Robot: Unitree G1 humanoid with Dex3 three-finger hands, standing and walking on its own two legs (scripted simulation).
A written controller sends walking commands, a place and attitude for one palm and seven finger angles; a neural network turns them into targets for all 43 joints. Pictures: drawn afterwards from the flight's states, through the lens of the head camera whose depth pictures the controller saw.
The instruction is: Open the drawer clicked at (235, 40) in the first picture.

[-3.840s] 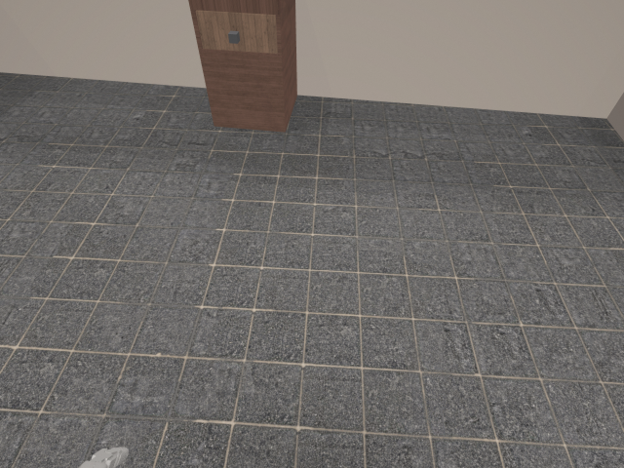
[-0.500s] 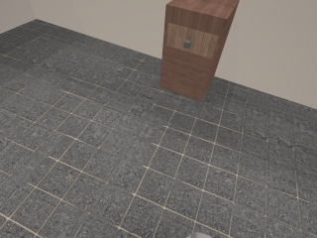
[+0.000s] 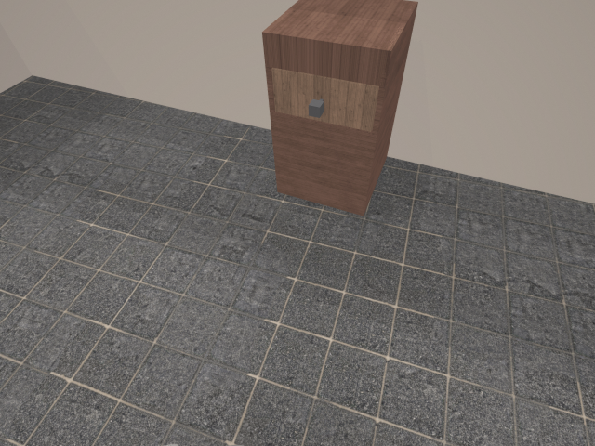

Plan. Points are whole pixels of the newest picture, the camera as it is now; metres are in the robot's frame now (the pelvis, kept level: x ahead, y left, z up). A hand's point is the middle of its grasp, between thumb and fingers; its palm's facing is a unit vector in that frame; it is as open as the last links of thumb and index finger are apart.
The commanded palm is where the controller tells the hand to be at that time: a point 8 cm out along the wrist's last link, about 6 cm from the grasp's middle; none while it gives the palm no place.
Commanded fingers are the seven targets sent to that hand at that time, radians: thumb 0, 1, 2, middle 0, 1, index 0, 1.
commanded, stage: walk to a spot facing it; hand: left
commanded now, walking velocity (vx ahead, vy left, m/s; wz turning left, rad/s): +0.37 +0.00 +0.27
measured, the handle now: (318, 105) +1.22 -0.04 -0.22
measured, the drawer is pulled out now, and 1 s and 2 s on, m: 0.00 0.00 0.00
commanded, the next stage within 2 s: turn to face it in 0.70 s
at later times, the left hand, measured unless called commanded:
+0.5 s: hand out of the picture +0.11 +0.22 -0.18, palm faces +0.21 -0.97 -0.12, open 7.3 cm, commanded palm none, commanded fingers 0.00 0.90 0.90 -0.20 -0.30 -0.20 -0.30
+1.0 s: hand (208, 260) +0.51 +0.22 -0.17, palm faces -0.09 -0.97 -0.23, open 7.3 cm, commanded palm none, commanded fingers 0.00 0.90 0.90 -0.20 -0.30 -0.20 -0.30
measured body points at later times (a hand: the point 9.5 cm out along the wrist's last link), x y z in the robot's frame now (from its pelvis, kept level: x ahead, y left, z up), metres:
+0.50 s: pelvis +0.21 +0.07 -0.01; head +0.23 +0.10 +0.44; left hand +0.10 +0.27 -0.17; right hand +0.34 -0.14 -0.14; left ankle +0.26 +0.15 -0.73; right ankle +0.11 -0.07 -0.64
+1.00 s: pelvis +0.39 +0.04 -0.02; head +0.43 +0.01 +0.43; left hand +0.51 +0.27 -0.15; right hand +0.30 -0.16 -0.18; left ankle +0.27 +0.15 -0.71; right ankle +0.47 -0.05 -0.74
